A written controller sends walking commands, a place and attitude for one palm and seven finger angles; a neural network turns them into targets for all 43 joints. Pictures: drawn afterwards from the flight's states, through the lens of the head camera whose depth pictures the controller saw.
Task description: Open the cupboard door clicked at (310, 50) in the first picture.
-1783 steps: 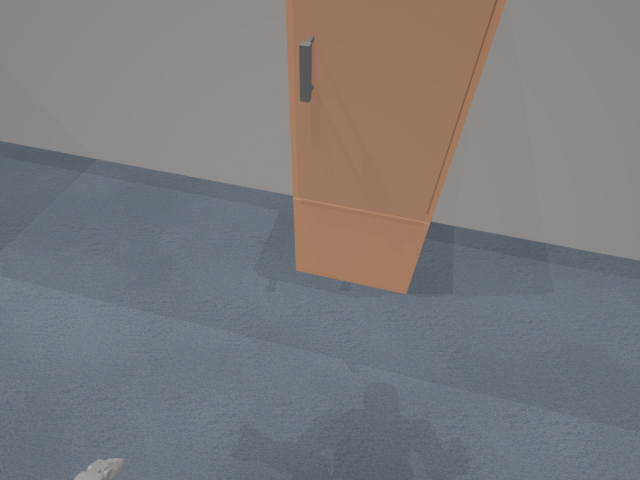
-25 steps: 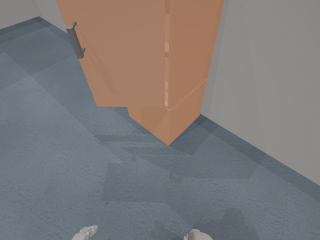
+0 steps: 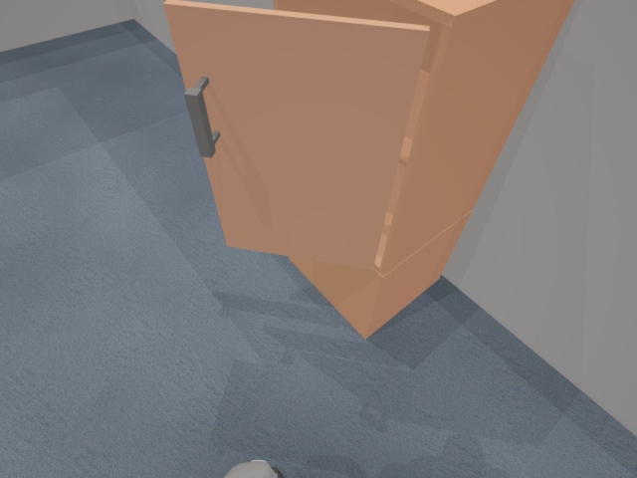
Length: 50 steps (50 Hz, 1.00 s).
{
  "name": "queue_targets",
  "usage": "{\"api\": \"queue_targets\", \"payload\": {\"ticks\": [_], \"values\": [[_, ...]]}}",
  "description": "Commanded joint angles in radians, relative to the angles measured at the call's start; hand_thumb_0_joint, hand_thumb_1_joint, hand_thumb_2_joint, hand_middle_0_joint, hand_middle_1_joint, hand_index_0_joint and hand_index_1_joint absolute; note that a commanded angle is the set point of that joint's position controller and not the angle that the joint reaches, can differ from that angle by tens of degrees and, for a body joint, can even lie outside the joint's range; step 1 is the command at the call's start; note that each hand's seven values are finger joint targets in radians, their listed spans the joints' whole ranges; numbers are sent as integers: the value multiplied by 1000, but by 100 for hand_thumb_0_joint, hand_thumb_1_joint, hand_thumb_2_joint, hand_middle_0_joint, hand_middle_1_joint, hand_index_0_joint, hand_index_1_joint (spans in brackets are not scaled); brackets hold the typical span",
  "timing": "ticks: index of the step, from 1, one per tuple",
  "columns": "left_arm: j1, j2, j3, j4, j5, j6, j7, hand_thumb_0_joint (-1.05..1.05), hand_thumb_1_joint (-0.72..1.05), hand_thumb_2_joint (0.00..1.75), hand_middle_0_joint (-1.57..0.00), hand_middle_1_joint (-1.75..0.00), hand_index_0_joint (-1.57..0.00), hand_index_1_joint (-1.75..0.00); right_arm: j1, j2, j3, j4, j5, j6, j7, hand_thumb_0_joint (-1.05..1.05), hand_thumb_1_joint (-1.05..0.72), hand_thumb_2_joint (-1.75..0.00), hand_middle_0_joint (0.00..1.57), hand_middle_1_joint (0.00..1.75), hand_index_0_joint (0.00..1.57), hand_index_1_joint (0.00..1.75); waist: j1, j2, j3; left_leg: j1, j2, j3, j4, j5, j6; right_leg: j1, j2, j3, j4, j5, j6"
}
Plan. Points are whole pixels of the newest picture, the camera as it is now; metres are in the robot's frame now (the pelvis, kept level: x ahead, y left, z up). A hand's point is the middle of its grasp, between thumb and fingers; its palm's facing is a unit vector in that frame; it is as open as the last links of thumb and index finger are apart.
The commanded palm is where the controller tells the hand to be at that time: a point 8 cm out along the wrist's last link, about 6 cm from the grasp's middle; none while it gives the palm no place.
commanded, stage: come to a stop and stand still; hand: left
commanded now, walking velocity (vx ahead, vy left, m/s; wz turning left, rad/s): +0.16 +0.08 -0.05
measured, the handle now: (205, 117) +0.65 +0.28 +0.07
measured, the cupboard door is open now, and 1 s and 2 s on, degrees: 40 40 40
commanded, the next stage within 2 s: look again from close up in 0.94 s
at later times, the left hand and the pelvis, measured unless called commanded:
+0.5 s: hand (189, 446) +0.17 +0.21 -0.17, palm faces -0.03 -0.96 -0.27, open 7.4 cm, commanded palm none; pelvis +0.07 +0.01 -0.01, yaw -3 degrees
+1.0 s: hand out of the picture +0.09 +0.19 -0.18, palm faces -0.03 -0.98 -0.20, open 7.3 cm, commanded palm none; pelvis +0.07 +0.01 +0.00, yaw -3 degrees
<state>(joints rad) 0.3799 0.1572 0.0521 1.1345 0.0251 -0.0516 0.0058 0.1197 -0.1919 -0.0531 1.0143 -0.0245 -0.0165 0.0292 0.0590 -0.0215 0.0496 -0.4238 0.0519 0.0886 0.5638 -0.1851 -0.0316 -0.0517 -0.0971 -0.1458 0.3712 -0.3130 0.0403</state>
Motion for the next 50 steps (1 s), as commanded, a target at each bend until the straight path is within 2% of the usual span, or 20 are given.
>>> {"api": "queue_targets", "payload": {"ticks": [1, 2, 3, 4, 7, 17, 21, 22, 24, 26, 28, 31, 33, 35, 36, 39, 47, 48, 49, 50], "values": [[35, 91, 14, -70, -8, 0, 6, 0, 90, 90, -20, -30, -20, -30, 294, -196, -31, 19, -13, -37, -27, 0, -90, -90, 20, 30, 20, 30, -136, 179, -140, 547, 190, -222, -128, 157, 121, -368, -13, -18, 375, 13, -53], [17, 58, 1, -102, -8, 1, 7, 0, 90, 90, -20, -30, -20, -30, 364, -247, -39, 22, -8, -24, -39, 0, -90, -90, 20, 30, 20, 30, -152, 283, -174, 566, 332, -384, -212, 283, 211, -469, 51, -8, 642, -321, -43], [-7, 53, -4, -113, -5, 5, 16, 0, 90, 90, -20, -30, -20, -30, 313, -218, -26, 10, -9, -20, -48, 0, -90, -90, 20, 30, 20, 30, -132, 178, -157, 449, 345, -367, -234, 290, 232, -465, 36, 72, 742, -327, -59], [-20, 35, -9, -97, -9, 18, 23, 0, 90, 90, -20, -30, -20, -30, 215, -178, -13, -14, -6, -21, -59, 0, -90, -90, 20, 30, 20, 30, -96, 221, -123, 344, 318, -328, -249, 348, 218, -454, 0, 129, 755, -250, -48], [20, 41, -14, -50, -14, 52, 22, 0, 90, 90, -20, -30, -20, -30, 67, -91, 24, -33, 4, -24, -77, 0, -90, -90, 20, 30, 20, 30, -35, 110, -65, 184, 260, -178, -265, 533, 188, -291, -19, 158, 589, -145, -15], [-90, 89, 19, -174, -3, 103, 16, 0, 90, 90, -20, -30, -20, -30, 73, -165, -33, -28, -5, 24, -88, 0, -90, -90, 20, 30, 20, 30, -60, 183, -96, 238, 303, -187, -184, 574, 216, -299, 54, 123, 447, -149, -26], [-73, 99, 19, -183, -5, 89, 18, 0, 90, 90, -20, -30, -20, -30, 75, -173, -41, -30, 2, 32, -76, 0, -90, -90, 20, 30, 20, 30, -40, 167, -137, 232, 236, -154, -121, 468, 157, -152, 70, 88, 175, 61, -34], [-61, 121, 20, -186, -1, 79, 21, 0, 90, 90, -20, -30, -20, -30, 82, -150, -38, -32, 6, 32, -71, 0, -90, -90, 20, 30, 20, 30, -31, 107, -125, 196, 191, -136, -66, 368, 118, -93, 45, 121, 59, 208, -44], [-115, 222, 23, -199, 8, 64, 24, 0, 90, 90, -20, -30, -20, -30, 107, -62, -22, -47, 19, 40, -52, 0, -90, -90, 20, 30, 20, 30, -61, -198, -92, 54, -20, 4, 122, -240, 5, -90, -232, 350, -29, 523, -178], [-145, 214, 14, -196, 5, 55, 30, 0, 90, 90, -20, -30, -20, -30, 60, -52, -15, -51, 15, 62, -56, 0, -90, -90, 20, 30, 20, 30, -50, -193, -91, 29, -33, -73, 303, -397, 6, -116, -234, 361, -19, 658, -251], [-194, 192, 5, -193, -2, 51, 36, 0, 90, 90, -20, -30, -20, -30, 98, -51, -8, -20, 20, 60, -56, 0, -90, -90, 20, 30, 20, 30, -72, -161, -98, 44, -28, -70, 304, -331, -6, -69, -179, 275, 23, 733, -240], [-194, 193, 1, -171, -8, 47, 33, 0, 90, 90, -20, -30, -20, -30, 128, -43, 4, 8, 20, 51, -54, 0, -90, -90, 20, 30, 20, 30, -73, -127, -84, 121, -28, -45, 79, -236, -14, -53, -139, 241, 48, 683, -207], [-196, 174, -5, -150, -20, 48, 31, 0, 90, 90, -20, -30, -20, -30, 169, -45, 12, 41, 16, 37, -56, 0, -90, -90, 20, 30, 20, 30, -86, -78, -71, 245, -10, -68, -148, 4, -1, -103, -99, 231, 85, 535, -143], [-164, 132, -16, -144, -28, 50, 28, 0, 90, 90, -20, -30, -20, -30, 146, -105, 14, 44, 7, 18, -62, 0, -90, -90, 20, 30, 20, 30, -48, 68, -80, 250, 119, -186, -163, 278, 57, -106, -10, 186, 65, 308, -66], [-164, 124, -17, -138, -24, 53, 28, 0, 90, 90, -20, -30, -20, -30, 134, -112, 17, 47, 7, 16, -66, 0, -90, -90, 20, 30, 20, 30, -45, 37, -63, 223, 118, -180, -163, 225, 59, -95, 1, 191, 34, 247, -62], [-159, 119, -19, -104, -23, 62, 24, 0, 90, 90, -20, -30, -20, -30, 131, -88, 26, 72, 9, 9, -69, 0, -90, -90, 20, 30, 20, 30, -39, 150, -32, 202, 97, -187, -225, 172, 63, -73, 10, 171, 26, 166, -57], [-116, 97, -27, -54, -19, 44, 23, 0, 90, 90, -20, -30, -20, -30, 178, -52, 28, 102, 15, 7, -69, 0, -90, -90, 20, 30, 20, 30, -57, 0, -8, 260, 58, -141, -232, 76, 48, -105, -10, 193, -55, 181, -71], [-26, 110, -40, -35, 1, 16, 72, 0, 90, 90, -20, -30, -20, -30, 118, -95, 30, 32, 21, -15, -58, 0, -90, -90, 20, 30, 20, 30, -39, 83, 11, 218, 58, -92, -28, 257, 30, -137, -60, 228, 18, 595, -58], [-51, 157, -35, -79, -14, 7, 63, 0, 90, 90, -20, -30, -20, -30, 167, -40, 39, 11, 15, -9, -52, 0, -90, -90, 20, 30, 20, 30, -74, 94, -49, 205, 25, -106, -73, 5, 37, -107, -82, 248, 26, 435, -93], [-84, 143, -41, -90, -14, 9, 54, 0, 90, 90, -20, -30, -20, -30, 200, -42, 40, 8, 14, -9, -50, 0, -90, -90, 20, 30, 20, 30, -86, 91, -51, 200, 32, -121, -113, -23, 42, -143, -50, 225, 41, 220, -107]]}}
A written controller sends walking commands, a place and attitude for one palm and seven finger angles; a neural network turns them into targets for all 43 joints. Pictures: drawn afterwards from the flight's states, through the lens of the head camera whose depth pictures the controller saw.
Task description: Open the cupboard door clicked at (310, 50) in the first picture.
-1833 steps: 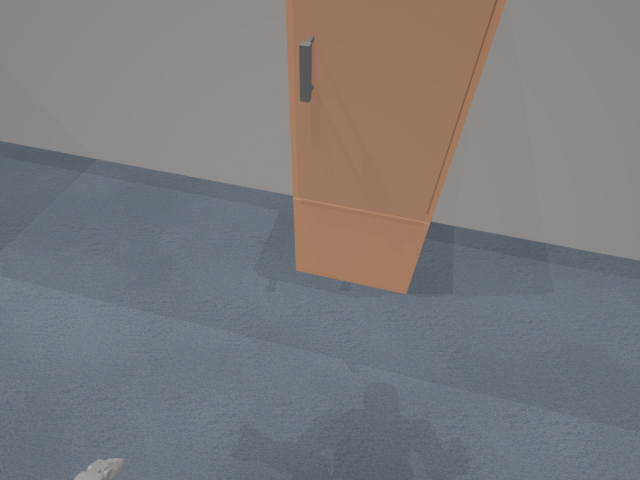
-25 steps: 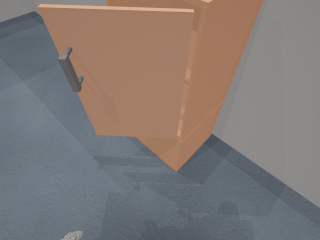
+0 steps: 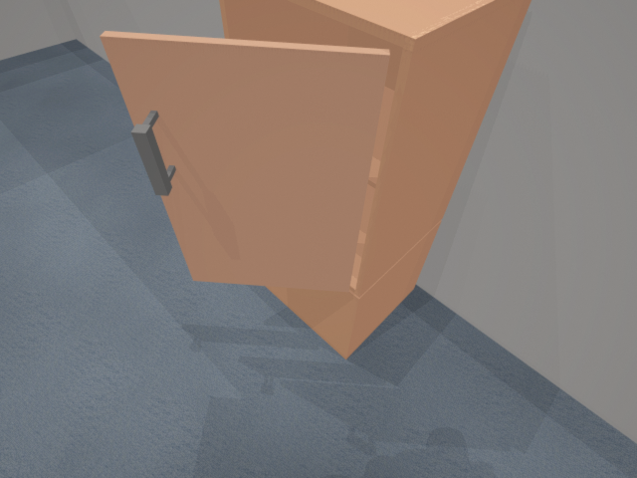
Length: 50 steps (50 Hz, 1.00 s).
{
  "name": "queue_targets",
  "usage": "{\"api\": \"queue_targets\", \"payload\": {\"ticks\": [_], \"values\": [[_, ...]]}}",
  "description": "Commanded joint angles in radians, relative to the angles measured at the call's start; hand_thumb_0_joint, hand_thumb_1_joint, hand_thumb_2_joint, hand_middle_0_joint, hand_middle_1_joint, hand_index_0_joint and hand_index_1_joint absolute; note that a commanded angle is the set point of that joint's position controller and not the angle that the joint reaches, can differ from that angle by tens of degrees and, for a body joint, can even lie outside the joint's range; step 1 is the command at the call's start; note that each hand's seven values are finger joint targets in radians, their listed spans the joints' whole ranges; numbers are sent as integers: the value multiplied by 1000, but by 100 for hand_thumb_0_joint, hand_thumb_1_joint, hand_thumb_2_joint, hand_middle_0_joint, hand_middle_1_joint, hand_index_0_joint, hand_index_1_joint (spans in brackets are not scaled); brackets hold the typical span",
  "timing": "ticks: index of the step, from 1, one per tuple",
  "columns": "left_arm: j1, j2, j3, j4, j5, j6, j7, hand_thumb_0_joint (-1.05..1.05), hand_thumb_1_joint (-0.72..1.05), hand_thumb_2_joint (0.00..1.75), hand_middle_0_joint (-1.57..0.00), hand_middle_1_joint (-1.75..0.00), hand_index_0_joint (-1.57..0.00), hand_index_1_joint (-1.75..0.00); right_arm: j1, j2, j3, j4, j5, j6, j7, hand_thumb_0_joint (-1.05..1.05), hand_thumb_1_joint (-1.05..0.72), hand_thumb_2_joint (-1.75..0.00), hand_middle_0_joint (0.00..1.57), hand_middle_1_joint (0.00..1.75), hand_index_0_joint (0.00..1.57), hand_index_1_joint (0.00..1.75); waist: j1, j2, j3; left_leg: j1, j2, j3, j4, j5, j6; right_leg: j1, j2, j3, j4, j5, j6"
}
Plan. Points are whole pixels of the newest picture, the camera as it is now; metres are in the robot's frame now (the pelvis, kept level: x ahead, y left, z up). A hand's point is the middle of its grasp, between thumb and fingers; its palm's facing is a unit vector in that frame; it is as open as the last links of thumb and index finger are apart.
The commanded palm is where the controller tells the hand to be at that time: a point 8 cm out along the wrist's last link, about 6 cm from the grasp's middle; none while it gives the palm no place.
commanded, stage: look again from close up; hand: left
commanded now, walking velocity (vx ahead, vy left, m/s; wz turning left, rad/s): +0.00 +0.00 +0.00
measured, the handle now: (158, 154) +0.57 +0.30 +0.07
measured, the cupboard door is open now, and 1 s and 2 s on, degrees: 40 40 40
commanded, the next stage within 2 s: shuffle to correct the standing spot in 0.58 s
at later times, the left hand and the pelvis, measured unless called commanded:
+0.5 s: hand out of the picture +0.00 +0.18 -0.17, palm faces +0.00 -0.98 -0.21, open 7.4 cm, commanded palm none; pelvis -0.01 +0.00 +0.00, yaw +0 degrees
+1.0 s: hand out of the picture +0.03 +0.19 -0.18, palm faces +0.05 -0.97 -0.22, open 7.4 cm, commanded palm none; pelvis +0.01 +0.00 -0.01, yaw +0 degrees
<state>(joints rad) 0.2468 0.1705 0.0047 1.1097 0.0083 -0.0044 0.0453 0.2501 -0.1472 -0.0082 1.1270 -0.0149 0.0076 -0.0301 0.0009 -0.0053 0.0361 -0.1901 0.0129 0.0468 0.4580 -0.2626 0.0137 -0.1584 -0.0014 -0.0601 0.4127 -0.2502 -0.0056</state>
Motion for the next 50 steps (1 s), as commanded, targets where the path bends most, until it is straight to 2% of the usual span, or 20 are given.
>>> {"api": "queue_targets", "payload": {"ticks": [1, 2, 4, 6, 8, 11, 14, 15, 17, 19, 22, 25, 28, 35, 38, 43, 46, 48, 49, 50], "values": [[57, 112, 2, -72, 5, -35, 8, 0, 90, 90, -20, -30, -20, -30, 78, -98, -1, -116, 3, -38, 11, 0, -90, -90, 20, 30, 20, 30, -22, 79, -35, -39, 84, -100, -25, 110, 11, -48, -112, 116, 17, 84, -56], [66, 108, 2, -69, 7, -36, 3, 0, 90, 90, -20, -30, -20, -30, 74, -100, 2, -120, -2, -47, 11, 0, -90, -90, 20, 30, 20, 30, -10, 119, -46, -27, 94, -104, -23, 208, 22, -36, -100, 101, 35, 119, -52], [89, 98, -2, -59, 3, -35, 0, 0, 90, 90, -20, -30, -20, -30, 80, -118, 3, -130, 3, -49, 4, 0, -90, -90, 20, 30, 20, 30, -8, 34, -67, -4, 101, -109, -20, 270, 33, -15, -90, 90, 45, 137, -44], [90, 86, -7, -54, 2, -26, -2, 0, 90, 90, -20, -30, -20, -30, 75, -128, 3, -130, 4, -46, 2, 0, -90, -90, 20, 30, 20, 30, -8, 2, -13, -21, 99, -114, -49, 195, 37, -43, -87, 90, 32, 77, -39], [87, 86, -8, -52, 4, -21, -5, 0, 90, 90, -20, -30, -20, -30, 61, -126, 6, -126, 3, -43, 3, 0, -90, -90, 20, 30, 20, 30, -2, 9, 49, -52, 94, -120, -83, 133, 40, -62, -84, 95, 20, 34, -35], [87, 91, -10, -50, 4, -16, -9, 0, 90, 90, -20, -30, -20, -30, 56, -134, 7, -119, 3, -39, 7, 0, -90, -90, 20, 30, 20, 30, -2, -11, 85, -79, 85, -127, -130, -3, 39, -85, -84, 104, -3, -42, -34], [92, 98, -7, -47, 4, -18, -11, 0, 90, 90, -20, -30, -20, -30, 55, -138, 8, -106, 2, -42, 7, 0, -90, -90, 20, 30, 20, 30, 1, 6, 53, -56, 83, -120, -133, 23, 39, -65, -87, 106, -4, -13, -32], [91, 101, -8, -45, 3, -19, -11, 0, 90, 90, -20, -30, -20, -30, 53, -136, 9, -101, 2, -42, 8, 0, -90, -90, 20, 30, 20, 30, 4, -11, 53, -52, 82, -115, -133, 26, 39, -67, -91, 106, -9, -10, -31], [91, 105, -7, -43, 4, -22, -11, 0, 90, 90, -20, -30, -20, -30, 50, -133, 10, -92, 3, -45, 7, 0, -90, -90, 20, 30, 20, 30, 4, -21, 41, -30, 81, -107, -121, 75, 39, -59, -96, 110, -14, 25, -32], [86, 112, -5, -42, 3, -24, -11, 0, 90, 90, -20, -30, -20, -30, 51, -137, 11, -81, 3, -48, 6, 0, -90, -90, 20, 30, 20, 30, 4, -6, 14, -13, 81, -101, -112, 120, 36, -43, -102, 113, -12, 63, -32], [79, 112, -3, -37, 3, -25, -11, 0, 90, 90, -20, -30, -20, -30, 49, -131, 10, -66, 3, -49, 4, 0, -90, -90, 20, 30, 20, 30, 4, -11, 15, -2, 84, -94, -110, 147, 34, -39, -102, 110, -14, 91, -32], [74, 116, -3, -33, 2, -23, -11, 0, 90, 90, -20, -30, -20, -30, 44, -132, 11, -55, 3, -49, 3, 0, -90, -90, 20, 30, 20, 30, 7, 17, 12, 0, 85, -89, -111, 150, 30, -34, -105, 113, -16, 101, -32], [66, 117, -2, -30, 2, -23, -12, 0, 90, 90, -20, -30, -20, -30, 39, -132, 10, -48, 3, -47, 2, 0, -90, -90, 20, 30, 20, 30, 8, -4, 22, 0, 86, -86, -106, 154, 27, -37, -107, 116, -21, 116, -32], [53, 129, 6, -34, 2, -27, -12, 0, 90, 90, -20, -30, -20, -30, 41, -135, 6, -36, 3, -49, -1, 0, -90, -90, 20, 30, 20, 30, 10, 13, -19, 22, 86, -75, -92, 197, 22, -3, -115, 124, -16, 187, -40], [67, 128, 12, -42, 5, -23, -7, 0, 90, 90, -20, -30, -20, -30, 49, -112, 6, -41, 3, -35, 2, 0, -90, -90, 20, 30, 20, 30, 15, -8, -6, -11, 70, -50, -57, 154, 11, 1, -148, 150, -11, 211, -54], [72, 172, 40, -67, 8, -12, -1, 0, 90, 90, -20, -30, -20, -30, 42, -109, -5, -79, 0, -13, 6, 0, -90, -90, 20, 30, 20, 30, 20, -78, 14, -83, 32, -11, 29, 60, -10, 1, -237, 231, -30, 208, -99], [73, 189, 53, -84, 10, -8, 1, 0, 90, 90, -20, -30, -20, -30, 39, -108, -14, -103, 0, -7, 7, 0, -90, -90, 20, 30, 20, 30, 23, -113, 6, -99, 22, -2, 66, 36, -14, 1, -284, 263, -25, 270, -125], [67, 193, 62, -101, 12, -2, 4, 0, 90, 90, -20, -30, -20, -30, 46, -110, -17, -113, -1, -7, 7, 0, -90, -90, 20, 30, 20, 30, 19, -100, 5, -80, 25, -2, 52, 61, -12, -21, -281, 253, 13, 291, -125], [55, 193, 66, -108, 12, 2, 4, 0, 90, 90, -20, -30, -20, -30, 58, -112, -19, -116, -1, -9, 8, 0, -90, -90, 20, 30, 20, 30, 13, -85, -10, -51, 30, -9, 25, 109, -7, -32, -261, 225, 47, 288, -113], [47, 185, 67, -118, 12, 7, 4, 0, 90, 90, -20, -30, -20, -30, 67, -125, -21, -118, -2, -11, 8, 0, -90, -90, 20, 30, 20, 30, 10, -42, -16, -15, 48, -27, 5, 173, 2, -64, -229, 187, 84, 240, -96]]}}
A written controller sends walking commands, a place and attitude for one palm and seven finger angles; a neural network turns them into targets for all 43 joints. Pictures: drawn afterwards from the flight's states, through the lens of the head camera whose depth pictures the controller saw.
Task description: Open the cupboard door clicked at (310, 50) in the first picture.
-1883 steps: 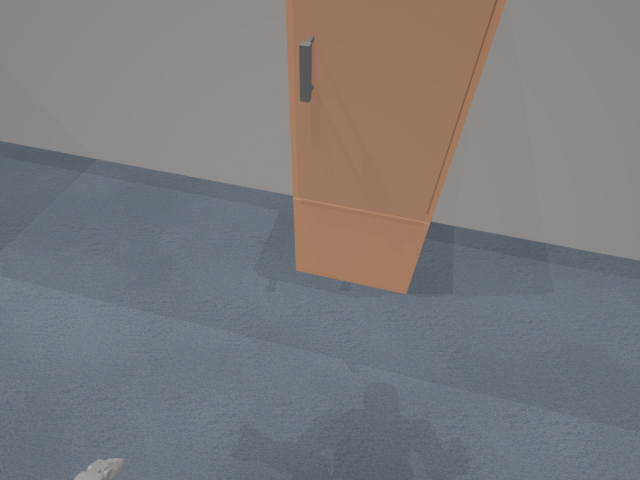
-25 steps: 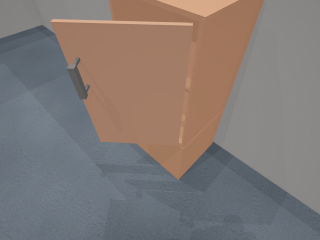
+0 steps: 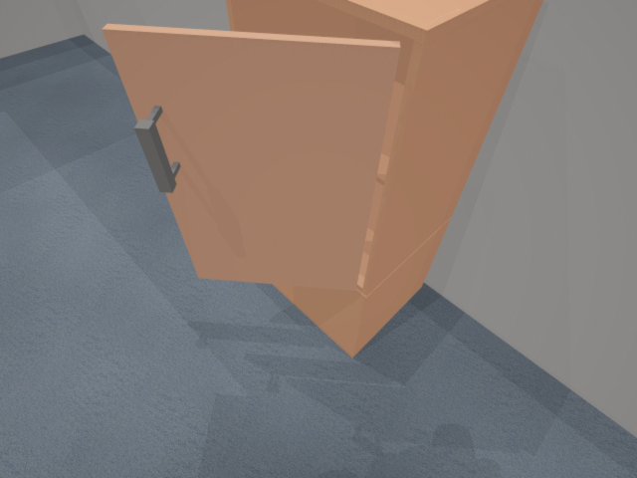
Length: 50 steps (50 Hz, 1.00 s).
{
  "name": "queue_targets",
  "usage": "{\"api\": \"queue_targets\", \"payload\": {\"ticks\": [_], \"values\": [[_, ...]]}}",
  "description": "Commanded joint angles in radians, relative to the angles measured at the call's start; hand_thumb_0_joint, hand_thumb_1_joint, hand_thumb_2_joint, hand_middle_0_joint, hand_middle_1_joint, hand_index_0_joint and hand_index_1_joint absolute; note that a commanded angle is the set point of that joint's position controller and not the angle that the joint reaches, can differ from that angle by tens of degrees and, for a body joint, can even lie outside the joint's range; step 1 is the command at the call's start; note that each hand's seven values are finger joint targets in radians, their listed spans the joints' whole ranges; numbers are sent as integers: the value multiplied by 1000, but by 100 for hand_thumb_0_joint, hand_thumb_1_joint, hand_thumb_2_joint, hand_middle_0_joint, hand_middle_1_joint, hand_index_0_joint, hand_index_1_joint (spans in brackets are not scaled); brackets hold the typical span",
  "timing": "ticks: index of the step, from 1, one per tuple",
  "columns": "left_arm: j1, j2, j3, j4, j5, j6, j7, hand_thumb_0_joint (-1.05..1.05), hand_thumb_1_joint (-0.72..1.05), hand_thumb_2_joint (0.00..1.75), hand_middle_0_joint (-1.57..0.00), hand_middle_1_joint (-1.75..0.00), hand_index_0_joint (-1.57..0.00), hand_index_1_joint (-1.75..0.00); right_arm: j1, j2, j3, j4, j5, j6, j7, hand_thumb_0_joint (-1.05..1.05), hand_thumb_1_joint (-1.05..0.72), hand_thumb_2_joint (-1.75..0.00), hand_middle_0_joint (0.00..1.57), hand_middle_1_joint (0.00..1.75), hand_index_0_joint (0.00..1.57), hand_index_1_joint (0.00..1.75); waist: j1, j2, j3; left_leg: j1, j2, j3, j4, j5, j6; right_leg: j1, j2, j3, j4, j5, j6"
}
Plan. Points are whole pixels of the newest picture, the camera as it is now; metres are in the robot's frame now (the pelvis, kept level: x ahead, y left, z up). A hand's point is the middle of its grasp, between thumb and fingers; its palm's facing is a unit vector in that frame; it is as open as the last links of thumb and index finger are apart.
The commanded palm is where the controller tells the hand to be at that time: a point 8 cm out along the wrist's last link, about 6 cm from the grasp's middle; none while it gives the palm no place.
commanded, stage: shuffle to correct the standing spot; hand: left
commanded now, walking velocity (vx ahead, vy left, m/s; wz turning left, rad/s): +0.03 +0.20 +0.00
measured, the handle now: (161, 150) +0.56 +0.30 +0.08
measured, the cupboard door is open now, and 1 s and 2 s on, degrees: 40 40 40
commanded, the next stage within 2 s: come to a stop and stand still in 0.46 s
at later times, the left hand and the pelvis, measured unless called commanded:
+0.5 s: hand out of the picture +0.00 +0.24 -0.16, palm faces +0.07 -0.96 -0.26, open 7.4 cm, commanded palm none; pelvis +0.00 +0.04 +0.01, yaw +0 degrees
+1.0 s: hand out of the picture +0.05 +0.27 -0.17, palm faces +0.00 -0.97 -0.24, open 7.3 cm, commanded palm none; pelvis +0.00 +0.09 +0.00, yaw +0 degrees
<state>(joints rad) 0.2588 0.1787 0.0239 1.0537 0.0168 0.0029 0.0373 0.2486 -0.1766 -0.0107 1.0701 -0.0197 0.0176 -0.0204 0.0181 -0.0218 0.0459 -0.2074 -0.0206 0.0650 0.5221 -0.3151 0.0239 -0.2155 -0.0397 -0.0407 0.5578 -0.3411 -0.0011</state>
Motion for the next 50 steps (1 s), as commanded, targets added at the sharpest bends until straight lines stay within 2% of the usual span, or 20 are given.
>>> {"api": "queue_targets", "payload": {"ticks": [1, 5, 11, 12, 13, 14, 19, 26, 29, 30, 31, 32, 34, 37, 44, 46, 47, 48, 49, 50], "values": [[23, 160, 47, -72, 5, 6, 10, 0, 90, 90, -20, -30, -20, -30, 79, -114, -23, -64, 0, -22, -2, 0, -90, -90, 20, 30, 20, 30, -11, 61, -29, 27, 124, -95, -81, 322, 16, -37, -134, 104, -3, 265, -74], [-26, 93, 31, -101, 5, 27, 10, 0, 90, 90, -20, -30, -20, -30, 90, -145, -31, -95, -3, -18, -11, 0, -90, -90, 20, 30, 20, 30, -14, 190, -20, 87, 263, -255, -174, 585, 182, -202, -18, -13, 300, -233, -19], [67, 70, 29, -86, 6, 12, 8, 0, 90, 90, -20, -30, -20, -30, 20, -152, -36, -143, -3, -13, -6, 0, -90, -90, 20, 30, 20, 30, 41, 100, -75, 13, 203, -162, -61, 572, 149, -3, -44, -37, 36, 8, -20], [112, 96, 36, -75, 10, 2, 12, 0, 90, 90, -20, -30, -20, -30, 4, -142, -38, -150, 3, -14, -3, 0, -90, -90, 20, 30, 20, 30, 65, 16, -85, -56, 164, -128, 8, 466, 105, 100, -97, 18, -86, 149, -38], [158, 175, 50, -69, 19, -10, 19, 0, 90, 90, -20, -30, -20, -30, 4, -113, -38, -172, 11, -15, 3, 0, -90, -90, 20, 30, 20, 30, 64, -200, -96, -246, 49, -25, 168, 165, 28, 230, -318, 299, -164, 367, -116], [188, 229, 61, -66, 15, -15, 17, 0, 90, 90, -20, -30, -20, -30, -36, -104, -42, -195, 0, -9, 8, 0, -90, -90, 20, 30, 20, 30, 79, -234, -48, -371, -18, -12, 352, -245, -23, 235, -497, 432, -205, 648, -238], [88, 196, 60, -105, 18, -28, 20, 0, 90, 90, -20, -30, -20, -30, -75, -86, -45, -182, 1, 17, 34, 0, -90, -90, 20, 30, 20, 30, 27, -146, -41, -401, 49, -71, 587, -90, -62, 120, -338, 168, -170, 657, -185], [56, 264, 85, -121, 26, -11, 0, 0, 90, 90, -20, -30, -20, -30, -104, -73, -43, -203, 14, 9, 46, 0, -90, -90, 20, 30, 20, 30, 34, -198, -28, -160, 14, 47, 202, -13, -71, -39, -288, 106, -157, 381, -120], [33, 243, 84, -125, 21, 10, -1, 0, 90, 90, -20, -30, -20, -30, 22, -101, -48, -164, 11, -9, 37, 0, -90, -90, 20, 30, 20, 30, -25, -114, -66, 95, 15, 78, -55, 123, -62, -146, -213, 52, 2, 222, -57], [52, 172, 70, -130, 17, 22, -4, 0, 90, 90, -20, -30, -20, -30, 83, -167, -61, -147, 2, -19, 29, 0, -90, -90, 20, 30, 20, 30, -45, 94, -110, 192, 150, -62, -100, 208, -23, -227, -115, -29, 165, -14, -13], [62, 86, 51, -149, 12, 29, -7, 0, 90, 90, -20, -30, -20, -30, 136, -248, -75, -145, -8, -22, 21, 0, -90, -90, 20, 30, 20, 30, -59, 321, -116, 150, 359, -352, -212, 296, 86, -331, -11, -61, 372, -344, 26], [51, 76, 39, -174, 14, 26, -3, 0, 90, 90, -20, -30, -20, -30, 152, -254, -70, -158, -9, -17, 16, 0, -90, -90, 20, 30, 20, 30, -65, 204, -63, 16, 423, -426, -241, 257, 171, -318, -17, 11, 486, -333, -2], [56, 72, 37, -119, 9, 14, -5, 0, 90, 90, -20, -30, -20, -30, 47, -184, -49, -141, -16, -35, -4, 0, -90, -90, 20, 30, 20, 30, -26, 270, -92, 12, 359, -375, -264, 198, 161, -305, -34, 75, 546, -187, -10], [76, 58, 24, -68, 2, 12, -25, 0, 90, 90, -20, -30, -20, -30, -13, -114, -24, -130, -13, -50, -11, 0, -90, -90, 20, 30, 20, 30, 0, 173, -47, -48, 287, -205, -241, 402, 131, -196, -27, 39, 414, -83, 5], [64, 46, 21, -77, -1, 19, -31, 0, 90, 90, -20, -30, -20, -30, 28, -167, -50, -86, -15, -26, -21, 0, -90, -90, 20, 30, 20, 30, -16, 144, -76, -16, 306, -218, -189, 329, 132, -42, 15, 6, 50, -44, -5], [105, 68, 24, -60, 3, 5, -24, 0, 90, 90, -20, -30, -20, -30, 31, -134, -44, -76, -3, -25, -16, 0, -90, -90, 20, 30, 20, 30, 3, 69, -74, -99, 227, -150, -105, 205, 63, 99, -6, 40, -167, 112, -8], [97, 105, 24, -58, 8, -6, -17, 0, 90, 90, -20, -30, -20, -30, 39, -75, -30, -74, 5, -27, -11, 0, -90, -90, 20, 30, 20, 30, -4, -59, -56, -179, 148, -76, -42, 89, 9, 146, -105, 161, -235, 164, -40], [136, 128, 10, -54, 19, 0, 18, 0, 90, 90, -20, -30, -20, -30, -64, -131, -41, -136, 14, -31, -6, 0, -90, -90, 20, 30, 20, 30, 19, -30, -15, -69, 84, 14, 139, 9, -46, -43, -155, 249, -264, 349, -49], [27, 144, 9, -99, 7, -18, 14, 0, 90, 90, -20, -30, -20, -30, 2, -70, -28, -131, 3, -13, 7, 0, -90, -90, 20, 30, 20, 30, -50, -52, -59, -112, 79, -17, 230, -88, -29, -60, -160, 221, -304, 32, -105], [7, 142, 17, -133, 6, -25, 15, 0, 90, 90, -20, -30, -20, -30, 23, -85, -28, -132, -2, -6, 17, 0, -90, -90, 20, 30, 20, 30, -45, -56, -33, -150, 79, -24, 296, -87, -18, -93, -162, 256, -328, -60, -142]]}}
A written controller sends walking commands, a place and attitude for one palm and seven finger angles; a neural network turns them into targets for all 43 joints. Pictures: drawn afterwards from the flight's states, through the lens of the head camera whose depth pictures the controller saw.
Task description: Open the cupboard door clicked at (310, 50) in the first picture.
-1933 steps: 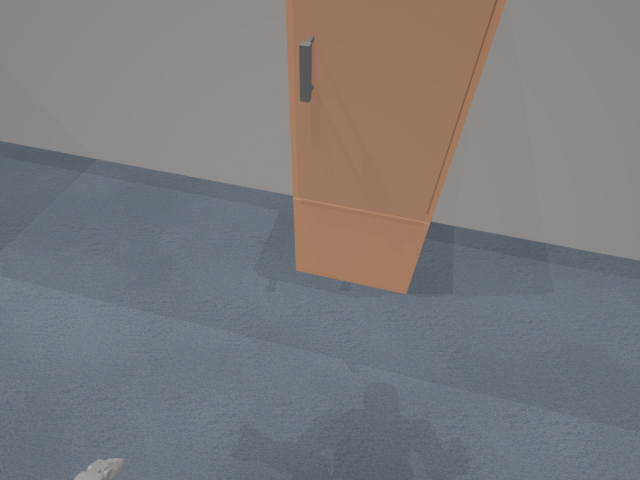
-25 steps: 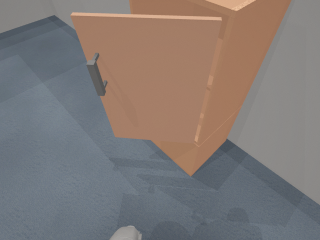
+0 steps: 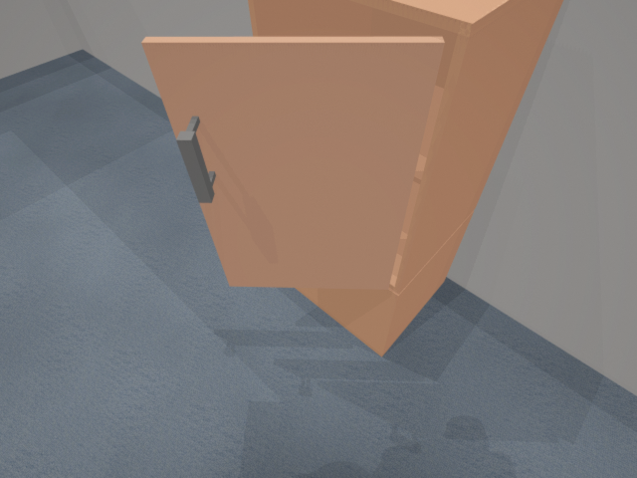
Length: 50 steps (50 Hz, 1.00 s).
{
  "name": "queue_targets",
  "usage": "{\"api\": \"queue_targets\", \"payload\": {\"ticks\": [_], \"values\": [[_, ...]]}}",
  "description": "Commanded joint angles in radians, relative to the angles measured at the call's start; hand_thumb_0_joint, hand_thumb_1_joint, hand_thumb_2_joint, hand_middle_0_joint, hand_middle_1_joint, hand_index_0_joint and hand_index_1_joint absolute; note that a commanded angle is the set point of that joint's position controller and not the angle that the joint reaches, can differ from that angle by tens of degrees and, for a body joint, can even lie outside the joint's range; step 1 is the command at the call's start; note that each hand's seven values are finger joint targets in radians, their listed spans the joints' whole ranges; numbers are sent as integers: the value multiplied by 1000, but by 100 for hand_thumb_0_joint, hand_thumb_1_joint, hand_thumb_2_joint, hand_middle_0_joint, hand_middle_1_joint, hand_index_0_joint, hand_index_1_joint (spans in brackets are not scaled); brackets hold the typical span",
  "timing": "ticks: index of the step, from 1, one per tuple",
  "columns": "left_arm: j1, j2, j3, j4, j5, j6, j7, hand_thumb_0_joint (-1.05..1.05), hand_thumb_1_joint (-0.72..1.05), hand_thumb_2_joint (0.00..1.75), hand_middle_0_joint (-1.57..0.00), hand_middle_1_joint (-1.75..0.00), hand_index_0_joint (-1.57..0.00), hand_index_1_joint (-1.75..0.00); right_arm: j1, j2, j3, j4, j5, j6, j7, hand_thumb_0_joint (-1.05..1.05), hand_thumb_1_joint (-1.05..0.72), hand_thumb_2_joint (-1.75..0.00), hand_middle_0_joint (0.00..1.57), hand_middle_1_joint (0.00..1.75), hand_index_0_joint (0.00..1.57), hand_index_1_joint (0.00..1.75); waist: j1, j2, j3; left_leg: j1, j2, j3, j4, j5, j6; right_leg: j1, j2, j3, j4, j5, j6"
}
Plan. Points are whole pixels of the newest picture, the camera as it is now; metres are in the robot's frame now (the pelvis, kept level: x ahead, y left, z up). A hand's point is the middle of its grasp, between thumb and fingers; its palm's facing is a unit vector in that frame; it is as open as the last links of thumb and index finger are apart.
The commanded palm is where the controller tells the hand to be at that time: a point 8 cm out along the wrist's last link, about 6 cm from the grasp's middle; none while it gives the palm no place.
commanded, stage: come to a stop and stand still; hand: left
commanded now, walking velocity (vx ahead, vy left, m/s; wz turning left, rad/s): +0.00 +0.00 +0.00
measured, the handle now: (200, 160) +0.55 +0.22 +0.08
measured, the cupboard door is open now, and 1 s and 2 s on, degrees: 40 40 40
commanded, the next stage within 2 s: look again from close up in 0.48 s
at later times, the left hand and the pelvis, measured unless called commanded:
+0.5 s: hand out of the picture +0.05 +0.17 -0.16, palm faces +0.00 -0.97 -0.23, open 7.4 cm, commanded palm none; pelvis +0.02 -0.01 +0.01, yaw +0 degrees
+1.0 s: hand out of the picture +0.04 +0.18 -0.17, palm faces +0.01 -0.98 -0.21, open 7.4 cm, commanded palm none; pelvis +0.03 +0.00 +0.01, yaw +0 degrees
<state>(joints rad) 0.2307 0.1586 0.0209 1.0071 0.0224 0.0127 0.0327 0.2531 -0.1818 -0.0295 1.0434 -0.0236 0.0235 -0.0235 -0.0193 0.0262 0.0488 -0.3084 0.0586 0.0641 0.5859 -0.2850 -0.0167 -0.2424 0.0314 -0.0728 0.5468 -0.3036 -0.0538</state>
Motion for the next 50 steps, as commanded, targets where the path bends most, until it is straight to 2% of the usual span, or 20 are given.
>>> {"api": "queue_targets", "payload": {"ticks": [1, 2, 4, 5, 6, 7, 8, 9, 10, 11, 12, 13, 16, 17, 21, 26, 28, 31, 47, 50], "values": [[17, 157, 22, -97, 3, -42, 23, 0, 90, 90, -20, -30, -20, -30, 41, -77, -10, -106, -1, -13, 22, 0, -90, -90, 20, 30, 20, 30, -24, -91, -20, -79, 2, -34, 270, -112, 32, -56, -245, 294, -304, -11, -120], [17, 143, 19, -97, 2, -54, 26, 0, 90, 90, -20, -30, -20, -30, 36, -51, -1, -110, -1, -14, 25, 0, -90, -90, 20, 30, 20, 30, -22, -42, -23, -61, 10, -29, 229, -122, 30, -32, -252, 260, -281, 124, -131], [19, 144, 19, -89, 2, -57, 24, 0, 90, 90, -20, -30, -20, -30, 68, -35, 9, -108, 4, -24, 17, 0, -90, -90, 20, 30, 20, 30, -22, -106, -46, 5, -1, -18, 78, -114, 28, 7, -230, 211, -215, 286, -125], [25, 138, 15, -83, -3, -57, 21, 0, 90, 90, -20, -30, -20, -30, 95, -35, 13, -93, 5, -29, 13, 0, -90, -90, 20, 30, 20, 30, -25, -123, -58, 62, -8, -20, -13, -63, 29, 6, -209, 199, -192, 292, -104], [21, 134, 10, -75, -9, -56, 19, 0, 90, 90, -20, -30, -20, -30, 120, -40, 16, -74, 6, -34, 10, 0, -90, -90, 20, 30, 20, 30, -30, -112, -45, 104, -1, -36, -97, 4, 32, -7, -187, 182, -172, 244, -73], [29, 112, 6, -66, -11, -57, 17, 0, 90, 90, -20, -30, -20, -30, 129, -47, 17, -60, 5, -45, 9, 0, -90, -90, 20, 30, 20, 30, -20, -29, -19, 117, 35, -74, -156, 118, 46, -17, -153, 155, -138, 246, -42], [44, 104, 4, -64, -16, -55, 16, 0, 90, 90, -20, -30, -20, -30, 120, -67, 21, -56, 1, -48, 6, 0, -90, -90, 20, 30, 20, 30, 0, 4, -9, 96, 66, -99, -158, 172, 60, -3, -126, 148, -133, 237, -21], [43, 112, 4, -51, -16, -51, 14, 0, 90, 90, -20, -30, -20, -30, 104, -64, 26, -45, 1, -53, 3, 0, -90, -90, 20, 30, 20, 30, 7, 61, -22, 73, 70, -119, -176, 223, 63, 44, -117, 128, -109, 244, -12], [55, 114, 2, -40, -17, -49, 13, 0, 90, 90, -20, -30, -20, -30, 84, -63, 29, -44, 2, -54, -1, 0, -90, -90, 20, 30, 20, 30, 21, 64, -19, 65, 70, -119, -182, 224, 65, 65, -114, 125, -110, 240, -9], [63, 116, -1, -31, -17, -48, 12, 0, 90, 90, -20, -30, -20, -30, 78, -64, 30, -41, 4, -53, -3, 0, -90, -90, 20, 30, 20, 30, 21, 11, -17, 63, 67, -107, -184, 188, 62, 73, -117, 133, -123, 234, -9], [65, 112, -4, -20, -16, -52, 12, 0, 90, 90, -20, -30, -20, -30, 79, -58, 32, -32, 4, -55, -5, 0, -90, -90, 20, 30, 20, 30, 21, -9, -16, 72, 61, -99, -189, 193, 58, 81, -127, 141, -135, 275, -10], [65, 118, -5, -20, -17, -51, 11, 0, 90, 90, -20, -30, -20, -30, 85, -63, 32, -27, 5, -53, -5, 0, -90, -90, 20, 30, 20, 30, 16, -34, -17, 75, 53, -94, -190, 153, 53, 83, -132, 149, -145, 257, -9], [59, 121, -8, -9, -16, -50, 10, 0, 90, 90, -20, -30, -20, -30, 87, -61, 34, -4, 4, -47, -4, 0, -90, -90, 20, 30, 20, 30, 11, -68, 13, 79, 39, -79, -202, 81, 47, 57, -140, 169, -185, 170, -12], [58, 118, -9, -5, -15, -51, 11, 0, 90, 90, -20, -30, -20, -30, 84, -54, 35, 4, 4, -48, -3, 0, -90, -90, 20, 30, 20, 30, 11, -47, 19, 88, 40, -80, -213, 94, 48, 51, -138, 167, -191, 177, -12], [69, 124, -10, 12, -16, -53, 9, 0, 90, 90, -20, -30, -20, -30, 80, -61, 38, 22, 4, -50, -3, 0, -90, -90, 20, 30, 20, 30, 14, -42, -2, 102, 38, -75, -210, 113, 47, 71, -145, 174, -193, 212, -9], [86, 132, -10, 37, -15, -58, 11, 0, 90, 90, -20, -30, -20, -30, 73, -68, 37, 38, 8, -54, -8, 0, -90, -90, 20, 30, 20, 30, 15, -40, -45, 133, 46, -68, -204, 170, 45, 111, -150, 169, -172, 355, -4], [94, 136, -11, 43, -15, -58, 13, 0, 90, 90, -20, -30, -20, -30, 66, -70, 37, 46, 10, -54, -10, 0, -90, -90, 20, 30, 20, 30, 16, -37, -37, 134, 46, -65, -198, 193, 45, 120, -152, 166, -167, 419, 5], [95, 133, -13, 56, -15, -55, 11, 0, 90, 90, -20, -30, -20, -30, 55, -74, 37, 51, 10, -52, -12, 0, -90, -90, 20, 30, 20, 30, 15, -23, -21, 143, 51, -68, -208, 175, 45, 98, -151, 166, -174, 368, -2], [87, 142, -12, 69, -10, -50, 9, 0, 90, 90, -20, -30, -20, -30, 20, -93, 34, 62, 10, -57, -16, 0, -90, -90, 20, 30, 20, 30, 24, -35, -18, 160, 59, -83, -224, 231, 56, 104, -150, 149, -173, 368, 0], [79, 151, -10, 66, -11, -50, 8, 0, 90, 90, -20, -30, -20, -30, 12, -106, 33, 60, 9, -59, -16, 0, -90, -90, 20, 30, 20, 30, 25, -21, -25, 166, 60, -89, -223, 252, 57, 105, -152, 152, -170, 369, -1]]}}
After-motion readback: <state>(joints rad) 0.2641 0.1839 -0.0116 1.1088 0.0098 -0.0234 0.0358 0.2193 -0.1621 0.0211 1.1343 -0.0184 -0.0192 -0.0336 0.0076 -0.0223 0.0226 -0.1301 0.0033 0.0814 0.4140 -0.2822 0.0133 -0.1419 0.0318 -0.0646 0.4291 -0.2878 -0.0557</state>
